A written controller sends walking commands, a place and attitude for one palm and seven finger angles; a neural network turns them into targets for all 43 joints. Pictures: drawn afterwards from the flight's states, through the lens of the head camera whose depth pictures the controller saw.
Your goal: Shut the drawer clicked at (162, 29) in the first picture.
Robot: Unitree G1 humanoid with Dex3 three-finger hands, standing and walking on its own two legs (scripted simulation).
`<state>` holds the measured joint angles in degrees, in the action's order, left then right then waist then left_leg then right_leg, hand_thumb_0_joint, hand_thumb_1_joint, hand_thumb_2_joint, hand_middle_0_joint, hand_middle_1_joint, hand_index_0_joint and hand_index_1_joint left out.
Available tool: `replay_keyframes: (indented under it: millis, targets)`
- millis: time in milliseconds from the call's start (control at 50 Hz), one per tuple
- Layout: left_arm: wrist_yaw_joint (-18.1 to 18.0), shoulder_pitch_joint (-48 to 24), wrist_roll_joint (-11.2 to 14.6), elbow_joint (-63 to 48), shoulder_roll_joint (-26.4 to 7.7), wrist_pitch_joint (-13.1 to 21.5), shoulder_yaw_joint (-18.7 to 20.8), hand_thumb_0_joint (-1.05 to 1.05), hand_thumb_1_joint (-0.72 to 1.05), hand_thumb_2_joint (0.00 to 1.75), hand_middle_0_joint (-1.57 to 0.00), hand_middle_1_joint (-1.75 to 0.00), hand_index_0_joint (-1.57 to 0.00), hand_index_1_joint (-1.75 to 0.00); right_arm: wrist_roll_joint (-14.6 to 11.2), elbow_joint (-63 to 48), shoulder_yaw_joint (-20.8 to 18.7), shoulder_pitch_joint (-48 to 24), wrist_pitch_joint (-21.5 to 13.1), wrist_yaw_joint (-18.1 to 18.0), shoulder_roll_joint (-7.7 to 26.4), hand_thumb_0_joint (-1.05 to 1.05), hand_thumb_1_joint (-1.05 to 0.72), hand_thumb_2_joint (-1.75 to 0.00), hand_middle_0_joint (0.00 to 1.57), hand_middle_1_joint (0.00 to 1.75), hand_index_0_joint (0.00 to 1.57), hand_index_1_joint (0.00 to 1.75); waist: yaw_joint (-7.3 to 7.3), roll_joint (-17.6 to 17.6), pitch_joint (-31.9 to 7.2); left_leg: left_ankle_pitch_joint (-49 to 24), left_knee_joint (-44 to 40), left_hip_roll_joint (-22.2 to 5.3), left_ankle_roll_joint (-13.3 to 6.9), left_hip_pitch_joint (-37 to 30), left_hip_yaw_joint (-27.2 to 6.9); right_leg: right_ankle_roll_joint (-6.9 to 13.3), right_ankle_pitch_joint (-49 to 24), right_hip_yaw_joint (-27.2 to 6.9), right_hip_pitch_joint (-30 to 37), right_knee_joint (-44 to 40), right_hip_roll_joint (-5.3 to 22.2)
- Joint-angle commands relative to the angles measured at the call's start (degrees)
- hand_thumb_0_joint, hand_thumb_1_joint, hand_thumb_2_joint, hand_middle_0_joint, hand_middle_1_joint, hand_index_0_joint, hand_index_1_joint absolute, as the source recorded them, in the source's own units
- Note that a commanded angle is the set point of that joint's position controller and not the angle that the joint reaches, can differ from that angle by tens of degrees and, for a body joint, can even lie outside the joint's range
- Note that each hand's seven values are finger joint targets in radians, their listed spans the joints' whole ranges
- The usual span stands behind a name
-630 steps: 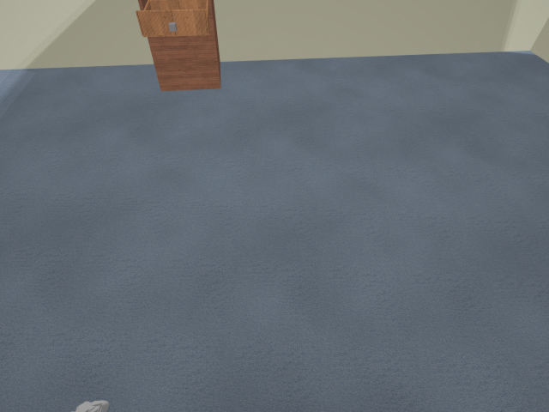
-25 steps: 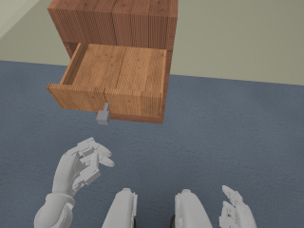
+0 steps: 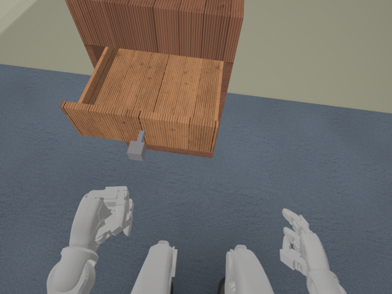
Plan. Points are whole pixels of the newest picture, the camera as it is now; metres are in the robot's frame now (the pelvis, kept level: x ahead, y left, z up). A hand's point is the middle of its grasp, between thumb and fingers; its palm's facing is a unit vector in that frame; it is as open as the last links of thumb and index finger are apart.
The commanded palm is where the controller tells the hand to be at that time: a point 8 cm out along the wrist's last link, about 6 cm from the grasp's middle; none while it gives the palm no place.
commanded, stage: raise the hand and make a fist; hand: left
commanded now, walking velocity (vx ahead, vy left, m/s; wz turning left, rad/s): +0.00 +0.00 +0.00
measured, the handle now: (138, 144) +0.46 +0.18 -0.08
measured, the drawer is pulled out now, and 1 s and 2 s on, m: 0.23 0.23 0.23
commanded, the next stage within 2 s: bring the fist close to the handle in 0.54 s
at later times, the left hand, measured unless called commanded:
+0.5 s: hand (128, 214) +0.26 +0.14 +0.02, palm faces -0.10 -0.99 -0.03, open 3.3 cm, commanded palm +0.25 +0.20 +0.02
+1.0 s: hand (138, 201) +0.29 +0.14 -0.02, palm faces -0.11 -0.99 -0.03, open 3.3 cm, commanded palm +0.29 +0.19 -0.01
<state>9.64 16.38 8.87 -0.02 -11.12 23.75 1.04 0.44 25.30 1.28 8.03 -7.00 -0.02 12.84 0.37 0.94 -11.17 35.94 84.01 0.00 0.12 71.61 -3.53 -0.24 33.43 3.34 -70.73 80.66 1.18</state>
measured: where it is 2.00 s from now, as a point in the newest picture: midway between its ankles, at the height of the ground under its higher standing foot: outside the picture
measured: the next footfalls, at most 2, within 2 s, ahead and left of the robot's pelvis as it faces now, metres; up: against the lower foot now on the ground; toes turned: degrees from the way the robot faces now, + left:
none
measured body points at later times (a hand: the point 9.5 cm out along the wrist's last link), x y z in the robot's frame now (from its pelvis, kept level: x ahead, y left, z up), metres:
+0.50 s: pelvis +0.00 +0.00 -0.01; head +0.12 +0.01 +0.43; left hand +0.26 +0.20 +0.02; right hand +0.19 -0.25 -0.09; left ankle +0.03 +0.12 -0.58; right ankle +0.04 -0.13 -0.58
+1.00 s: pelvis -0.01 +0.00 -0.03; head +0.13 +0.01 +0.40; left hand +0.29 +0.19 -0.01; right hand +0.19 -0.24 -0.12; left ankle +0.03 +0.12 -0.58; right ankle +0.04 -0.13 -0.58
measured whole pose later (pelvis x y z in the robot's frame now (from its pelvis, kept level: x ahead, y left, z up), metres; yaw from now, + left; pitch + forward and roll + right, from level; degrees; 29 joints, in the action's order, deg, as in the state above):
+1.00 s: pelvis -0.01 +0.00 -0.03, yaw -1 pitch +27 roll -3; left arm 11.0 4.0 9.5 10.5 -12.2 24.9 4.1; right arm 0.3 28.4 0.7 8.1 -4.7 0.1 14.3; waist 1.7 0.9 -11.9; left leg 37.5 90.1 -0.3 0.6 79.5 -3.7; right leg 0.2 35.0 3.3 -79.0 87.0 0.8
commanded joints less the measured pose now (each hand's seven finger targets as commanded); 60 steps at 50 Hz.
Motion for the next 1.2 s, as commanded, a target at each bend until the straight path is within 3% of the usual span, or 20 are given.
replay_keyframes:
  millis: [0,80,140,220,280,320,340,440,600,640,700,820,920,1020,1060,1120,1180]
  targets:
    - [1.35,-5.36,1.34,-11.7,-4.67,3.96,3.45,0.0,0.9,0.9,-1.4,-1.6,-1.4,-1.6,-0.13,-6.68,-4.07,0.93,-1.84,-0.97,8.43,0.0,-0.9,-0.9,0.2,0.3,0.2,0.3,1.31,1.54,-19.14,-16.05,-11.08,0.66,-1.27,-13.33,0.07,2.37,-10.98,0.05,10.91,-9.56,-1.94]
    - [2.51,-5.1,2.17,-9.48,-5.68,3.09,4.9,0.0,0.9,0.9,-1.4,-1.6,-1.4,-1.6,-0.34,-6.24,-4.01,0.84,-1.47,-1.11,8.49,0.0,-0.9,-0.9,0.2,0.3,0.2,0.3,1.32,-0.4,-19.24,-17.04,-9.83,0.71,-1.55,-11.2,0.41,2.27,-12.59,-0.38,12.15,-9.29,-2.03]
    - [2.88,-4.95,2.53,-12.95,-5.18,3.25,4.52,0.0,0.9,0.9,-1.4,-1.6,-1.4,-1.6,-0.5,-6.59,-4.29,0.6,-1.55,-0.92,8.37,0.0,-0.9,-0.9,0.2,0.3,0.2,0.3,0.47,2.28,-22.84,-19.09,-10.19,0.64,-1.32,-13.45,0.46,2.34,-13.91,-0.32,12.73,-8.58,-1.65]
    - [2.76,-4.22,3.07,-12.21,-5.17,2.18,4.67,0.0,0.9,0.9,-1.4,-1.6,-1.4,-1.6,-0.74,-6.44,-4.3,0.65,-1.15,-0.91,8.46,0.0,-0.9,-0.9,0.2,0.3,0.2,0.3,1.17,0.24,-21.31,-17.79,-10.15,0.63,-1.56,-11.94,0.63,2.04,-13.27,-0.5,13.21,-9.4,-1.74]
    - [2.29,-1.93,3.23,-11.96,-6.58,2.23,6.45,0.0,0.9,0.9,-1.4,-1.6,-1.4,-1.6,-0.87,-6.41,-4.46,0.64,-1.15,-1.08,8.42,0.0,-0.9,-0.9,0.2,0.3,0.2,0.3,0.59,-0.06,-21.36,-17.88,-10.12,0.63,-1.61,-11.27,0.73,2.17,-13.35,-0.67,13.91,-9.42,-1.85]
    - [2.07,-0.8,3.22,-14.09,-5.58,2.81,5.38,0.0,0.9,0.9,-1.4,-1.6,-1.4,-1.6,-0.89,-6.78,-4.5,0.52,-1.26,-0.9,8.3,0.0,-0.9,-0.9,0.2,0.3,0.2,0.3,0.29,2.41,-21.72,-18.26,-10.83,0.66,-1.36,-12.56,0.91,2.21,-13.37,-0.56,13.59,-9.39,-1.6]
    - [1.84,-0.44,3.23,-13.29,-5.13,2.77,5.0,0.0,0.9,0.9,-1.4,-1.6,-1.4,-1.6,-0.86,-6.78,-4.48,0.64,-1.27,-0.88,8.32,0.0,-0.9,-0.9,0.2,0.3,0.2,0.3,0.95,1.08,-20.62,-17.27,-10.8,0.64,-1.44,-11.98,0.88,2.06,-12.58,-0.48,13.21,-9.79,-1.61]
    - [0.77,-2.62,2.36,-11.93,-4.93,4.07,3.98,0.0,0.9,0.9,-1.4,-1.6,-1.4,-1.6,-0.72,-6.48,-4.34,0.84,-1.46,-0.94,8.62,0.0,-0.9,-0.9,0.2,0.3,0.2,0.3,1.77,0.77,-18.02,-13.45,-11.01,0.66,-1.45,-10.42,0.61,2.11,-8.3,-0.47,11.04,-10.28,-1.69]
    - [0.77,-2.81,2.44,-11.6,-6.66,4.23,5.93,0.0,0.9,0.9,-1.4,-1.6,-1.4,-1.6,-0.73,-6.84,-4.17,1.1,-1.04,-1.03,8.63,0.0,-0.9,-0.9,0.2,0.3,0.2,0.3,0.74,1.5,-20.07,-13.87,-11.38,0.76,-1.51,-10.93,0.86,2.26,-8.79,-0.77,12.7,-10.31,-1.77]
    - [0.93,-3.15,2.38,-9.83,-5.32,3.99,4.74,0.0,0.9,0.9,-1.4,-1.6,-1.4,-1.6,-0.78,-6.61,-4.15,1.06,-0.94,-0.99,8.61,0.0,-0.9,-0.9,0.2,0.3,0.2,0.3,1.67,0.37,-18.59,-13.55,-11.01,0.69,-1.51,-10.45,0.84,2.04,-8.79,-0.61,11.71,-10.35,-1.78]
    - [1.02,-9.63,1.76,-5.62,-5.07,4.52,4.08,0.0,0.9,0.9,-1.4,-1.6,-1.4,-1.6,-0.58,-5.3,-3.91,1.04,-1.0,-1.03,8.88,0.0,-0.9,-0.9,0.2,0.3,0.2,0.3,3.01,-0.25,-15.55,-10.32,-9.35,0.78,-1.61,-7.39,0.58,2.0,-5.83,-0.78,8.08,-9.76,-1.84]
    - [1.76,-14.48,1.63,-3.95,-5.92,5.96,5.11,0.0,0.9,0.9,-1.4,-1.6,-1.4,-1.6,-0.3,-4.76,-4.12,0.86,-1.04,-0.86,9.24,0.0,-0.9,-0.9,0.2,0.3,0.2,0.3,1.74,2.1,-21.54,-13.44,-7.63,0.8,-1.48,-8.56,0.75,2.4,-8.53,-0.92,7.39,-6.95,-1.73]
    - [1.4,-17.26,1.43,-0.33,-6.06,5.09,5.68,0.0,0.9,0.9,-1.4,-1.6,-1.4,-1.6,-0.28,-4.23,-4.08,0.73,0.0,-0.48,9.52,0.0,-0.9,-0.9,0.2,0.3,0.2,0.3,1.84,1.32,-21.98,-13.14,-6.52,0.82,-1.54,-6.51,0.76,2.35,-8.54,-1.02,6.63,-5.91,-1.76]
    - [0.62,-19.77,1.42,0.04,-6.19,5.15,6.36,0.0,0.9,0.9,-1.4,-1.6,-1.4,-1.6,-0.24,-3.82,-4.31,0.87,0.66,-0.23,9.79,0.0,-0.9,-0.9,0.2,0.3,0.2,0.3,1.57,1.43,-25.78,-15.1,-5.35,0.7,-1.36,-7.04,0.47,2.39,-10.32,-0.9,5.91,-4.1,-1.66]
    - [0.46,-21.61,1.33,1.02,-5.43,5.04,5.38,0.0,0.9,0.9,-1.4,-1.6,-1.4,-1.6,-0.21,-3.57,-4.17,0.81,1.1,-0.03,9.73,0.0,-0.9,-0.9,0.2,0.3,0.2,0.3,2.27,1.13,-24.91,-14.41,-4.7,0.79,-1.52,-5.33,0.73,2.25,-10.14,-1.09,5.7,-3.99,-1.57]
    - [0.26,-24.48,0.72,3.17,-6.09,5.38,5.78,0.0,0.9,0.9,-1.4,-1.6,-1.4,-1.6,-0.17,-3.0,-4.2,0.92,1.53,0.05,10.01,0.0,-0.9,-0.9,0.2,0.3,0.2,0.3,2.57,1.31,-24.24,-12.79,-3.96,0.8,-1.46,-3.84,0.56,2.34,-8.6,-1.09,3.74,-3.24,-1.61]
    - [0.02,-25.75,1.1,4.22,-7.78,6.07,7.98,0.0,0.9,0.9,-1.4,-1.6,-1.4,-1.6,-0.04,-2.49,-4.2,1.16,1.73,-0.08,10.12,0.0,-0.9,-0.9,0.2,0.3,0.2,0.3,2.32,0.72,-26.12,-13.49,-2.67,0.8,-1.56,-2.64,0.76,2.37,-9.33,-1.4,4.13,-2.27,-1.81]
